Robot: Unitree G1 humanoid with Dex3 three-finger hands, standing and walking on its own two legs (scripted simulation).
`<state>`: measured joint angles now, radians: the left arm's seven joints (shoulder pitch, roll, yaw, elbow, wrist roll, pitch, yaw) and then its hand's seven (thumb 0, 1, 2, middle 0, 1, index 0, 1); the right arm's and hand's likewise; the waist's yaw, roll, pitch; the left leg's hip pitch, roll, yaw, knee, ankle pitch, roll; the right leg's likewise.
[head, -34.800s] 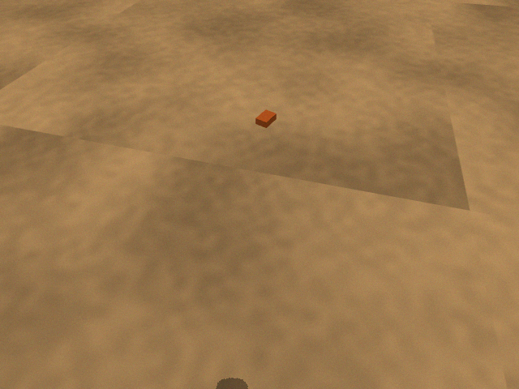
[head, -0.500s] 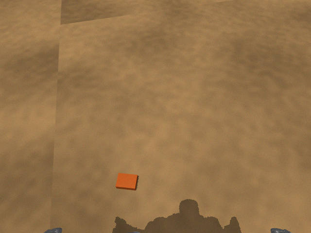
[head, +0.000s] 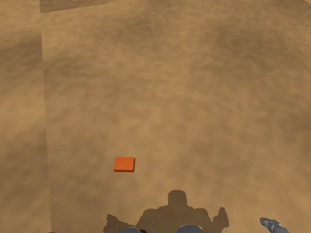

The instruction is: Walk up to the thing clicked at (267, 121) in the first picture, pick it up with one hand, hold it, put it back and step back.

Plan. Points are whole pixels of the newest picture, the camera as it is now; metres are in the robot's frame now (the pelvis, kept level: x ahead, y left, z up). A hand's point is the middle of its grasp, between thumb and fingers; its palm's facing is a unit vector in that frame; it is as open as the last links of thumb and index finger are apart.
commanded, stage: step back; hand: left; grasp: from above
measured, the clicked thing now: (124, 164) +0.55 +0.20 -0.74
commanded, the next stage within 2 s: none
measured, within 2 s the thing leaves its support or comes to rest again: neither
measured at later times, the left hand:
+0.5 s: hand out of the picture -0.01 +0.23 -0.14, palm faces +0.03 -0.93 -0.37, open 7.4 cm
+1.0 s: hand out of the picture -0.24 +0.19 -0.13, palm faces +0.01 -0.91 -0.41, open 7.4 cm
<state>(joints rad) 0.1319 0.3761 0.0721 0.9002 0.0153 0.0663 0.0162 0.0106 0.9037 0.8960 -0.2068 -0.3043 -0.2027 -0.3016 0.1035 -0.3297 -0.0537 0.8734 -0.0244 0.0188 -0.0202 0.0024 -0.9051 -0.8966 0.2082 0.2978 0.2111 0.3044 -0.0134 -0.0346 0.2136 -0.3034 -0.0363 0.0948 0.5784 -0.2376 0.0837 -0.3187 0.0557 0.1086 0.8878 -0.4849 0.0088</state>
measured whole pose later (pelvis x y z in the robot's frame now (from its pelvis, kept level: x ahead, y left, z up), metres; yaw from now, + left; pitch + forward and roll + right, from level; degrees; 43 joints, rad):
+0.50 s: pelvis -0.14 -0.03 -0.01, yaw +4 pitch -2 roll +1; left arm 0.09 0.35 0.07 0.74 0.03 0.05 0.00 0.01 0.90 0.90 -0.21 -0.30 -0.21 -0.30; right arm 0.20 -0.41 -0.06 0.90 -0.02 0.03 -0.02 0.00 -0.91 -0.90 0.20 0.30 0.21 0.30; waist -0.01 -0.02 0.20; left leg -0.22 -0.03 -0.05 0.62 -0.38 -0.01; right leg -0.41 -0.02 -0.04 0.64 -0.19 -0.03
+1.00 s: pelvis -0.30 -0.08 +0.00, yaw +0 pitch -2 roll +2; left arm 0.22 0.34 0.06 0.86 0.04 0.04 -0.01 0.01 0.90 0.90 -0.21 -0.30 -0.20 -0.30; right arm 0.10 -0.41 -0.05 0.84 0.00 0.06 -0.02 0.00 -0.91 -0.90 0.21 0.30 0.21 0.30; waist 0.04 0.02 0.15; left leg -0.49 -0.07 -0.12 1.06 -0.50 0.01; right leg -0.28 -0.01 0.08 0.66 -0.34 -0.02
